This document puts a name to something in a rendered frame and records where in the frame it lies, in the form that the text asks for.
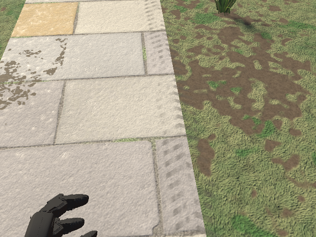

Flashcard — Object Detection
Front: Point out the left robot hand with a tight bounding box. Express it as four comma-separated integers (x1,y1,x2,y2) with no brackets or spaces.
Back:
25,194,98,237

